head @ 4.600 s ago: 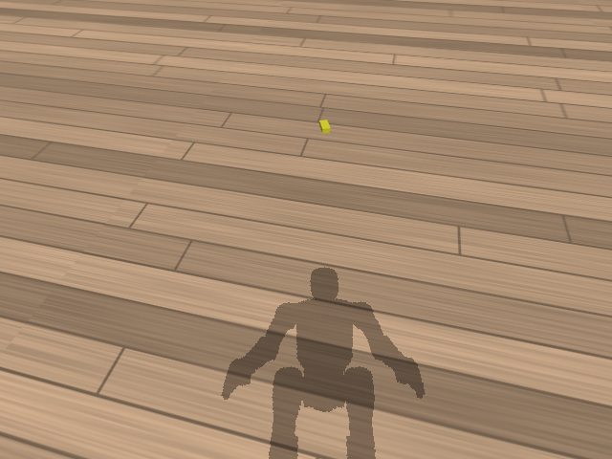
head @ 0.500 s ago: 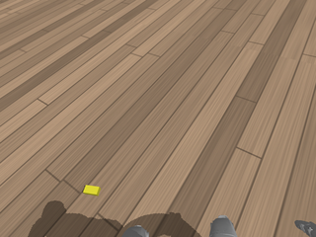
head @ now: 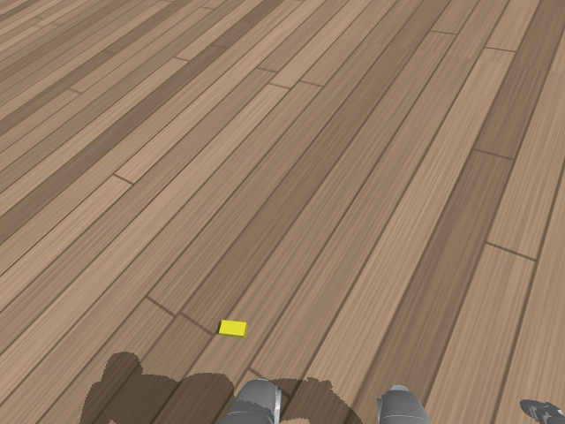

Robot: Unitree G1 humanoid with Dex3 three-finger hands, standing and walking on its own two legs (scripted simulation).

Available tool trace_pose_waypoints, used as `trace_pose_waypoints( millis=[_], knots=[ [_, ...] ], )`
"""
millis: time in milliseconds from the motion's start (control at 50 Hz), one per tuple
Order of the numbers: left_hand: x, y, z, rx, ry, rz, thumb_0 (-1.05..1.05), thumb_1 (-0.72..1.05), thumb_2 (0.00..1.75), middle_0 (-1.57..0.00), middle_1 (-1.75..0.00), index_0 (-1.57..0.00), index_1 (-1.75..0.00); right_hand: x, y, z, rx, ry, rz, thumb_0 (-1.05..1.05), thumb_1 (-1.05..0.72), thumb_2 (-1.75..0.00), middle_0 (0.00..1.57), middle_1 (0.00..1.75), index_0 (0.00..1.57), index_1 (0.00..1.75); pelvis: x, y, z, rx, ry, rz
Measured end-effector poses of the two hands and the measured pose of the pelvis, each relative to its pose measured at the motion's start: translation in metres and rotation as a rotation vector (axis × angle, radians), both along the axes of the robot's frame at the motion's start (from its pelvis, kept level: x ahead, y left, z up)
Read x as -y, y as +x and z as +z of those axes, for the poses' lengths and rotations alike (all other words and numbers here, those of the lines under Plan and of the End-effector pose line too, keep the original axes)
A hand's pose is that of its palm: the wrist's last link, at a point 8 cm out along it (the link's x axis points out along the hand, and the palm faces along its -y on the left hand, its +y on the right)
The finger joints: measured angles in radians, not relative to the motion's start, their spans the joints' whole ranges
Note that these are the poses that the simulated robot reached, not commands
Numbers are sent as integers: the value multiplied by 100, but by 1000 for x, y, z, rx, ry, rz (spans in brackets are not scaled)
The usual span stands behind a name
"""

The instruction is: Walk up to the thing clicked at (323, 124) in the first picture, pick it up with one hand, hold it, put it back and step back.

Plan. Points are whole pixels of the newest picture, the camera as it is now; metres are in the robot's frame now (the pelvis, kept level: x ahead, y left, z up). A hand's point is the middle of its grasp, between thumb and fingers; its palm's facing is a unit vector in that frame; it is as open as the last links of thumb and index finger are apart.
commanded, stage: walk up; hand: left
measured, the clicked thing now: (233, 329) +0.48 +0.32 -0.71
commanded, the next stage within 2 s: stand in 1.98 s
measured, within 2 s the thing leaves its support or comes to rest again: neither
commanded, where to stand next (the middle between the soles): +0.07 +0.10 m, yaw -7 degrees
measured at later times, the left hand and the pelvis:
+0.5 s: hand out of the picture +0.07 +0.41 -0.14, palm faces -0.13 -0.92 -0.38, open 7.4 cm; pelvis -0.01 +0.15 +0.01, yaw -6 degrees
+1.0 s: hand out of the picture +0.13 +0.36 -0.11, palm faces -0.17 -0.90 -0.40, open 7.4 cm; pelvis -0.01 +0.11 +0.03, yaw -9 degrees
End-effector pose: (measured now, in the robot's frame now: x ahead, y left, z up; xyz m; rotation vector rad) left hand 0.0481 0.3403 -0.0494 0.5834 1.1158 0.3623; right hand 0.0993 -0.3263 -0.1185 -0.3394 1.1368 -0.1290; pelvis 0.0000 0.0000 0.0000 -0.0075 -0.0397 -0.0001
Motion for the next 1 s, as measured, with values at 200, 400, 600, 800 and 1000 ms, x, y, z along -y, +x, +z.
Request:
trace_pose_waypoints(
  millis=[200, 400, 600, 800, 1000],
  knots=[
    [-148, -15, -27, -16, 46, 65, 1, 89, 90, -20, -30, -21, -30, -103, -25, 4, 46, -55, -38, 0, -91, -90, 20, 30, 20, 30, -107, -21, -21, 16, -18, -24],
    [-136, -1, -49, -118, -188, -16, 1, 90, 90, -20, -30, -20, -30, -161, -79, 25, -33, -61, -104, 0, -90, -90, 21, 30, 20, 30, -144, -15, 7, -9, -5, -72],
    [-90, 55, -55, -61, -281, -135, 1, 90, 90, -20, -30, -21, -30, -135, -117, 39, -78, -125, -196, 0, -90, -90, 20, 30, 20, 30, -134, -16, 14, -11, -23, -130],
    [-68, 91, -38, 16, -270, -203, 0, 90, 90, -20, -30, -21, -30, -123, -105, 32, 5, -82, -229, 0, -90, -90, 20, 30, 20, 30, -125, -15, 15, -1, 22, -150],
    [-65, 83, -23, -26, -237, -169, 0, 90, 90, -20, -30, -21, -30, -121, -88, 26, -14, -26, -229, 0, -91, -90, 20, 30, 20, 30, -112, -9, 26, -4, 34, -157]
  ],
)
